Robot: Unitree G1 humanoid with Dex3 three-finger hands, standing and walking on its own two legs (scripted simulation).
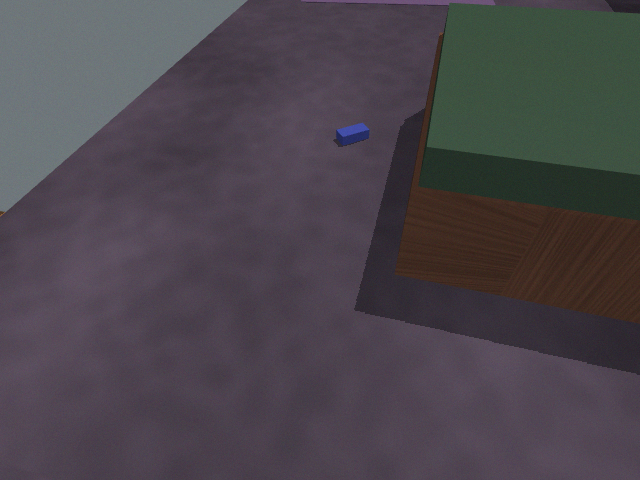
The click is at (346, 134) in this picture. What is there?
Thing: lying carton
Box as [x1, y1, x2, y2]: [336, 123, 368, 145]
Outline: 368,129 362,123 337,129 336,138 342,145 367,138
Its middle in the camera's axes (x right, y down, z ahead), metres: +0.20 -0.59 +2.20
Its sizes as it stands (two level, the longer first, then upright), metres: 0.168 0.082 0.056
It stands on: the floor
